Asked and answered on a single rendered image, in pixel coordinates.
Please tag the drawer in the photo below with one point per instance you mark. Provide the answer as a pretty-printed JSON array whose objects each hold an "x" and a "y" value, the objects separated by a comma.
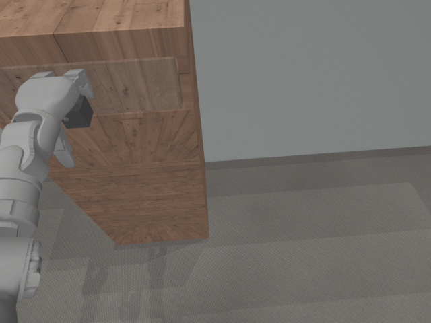
[{"x": 126, "y": 85}]

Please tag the left robot upper arm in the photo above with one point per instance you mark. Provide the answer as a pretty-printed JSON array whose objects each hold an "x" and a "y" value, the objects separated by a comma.
[{"x": 20, "y": 266}]

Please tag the cabinet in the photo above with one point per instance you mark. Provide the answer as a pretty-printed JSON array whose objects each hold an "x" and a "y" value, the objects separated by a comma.
[{"x": 140, "y": 176}]

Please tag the handle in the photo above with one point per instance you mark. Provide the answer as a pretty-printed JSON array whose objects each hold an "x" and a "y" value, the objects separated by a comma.
[{"x": 80, "y": 115}]

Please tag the left robot hand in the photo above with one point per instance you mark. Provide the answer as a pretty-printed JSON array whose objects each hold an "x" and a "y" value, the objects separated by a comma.
[{"x": 55, "y": 96}]

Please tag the robot left forearm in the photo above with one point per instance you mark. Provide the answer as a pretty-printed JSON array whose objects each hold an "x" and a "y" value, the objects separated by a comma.
[{"x": 26, "y": 145}]

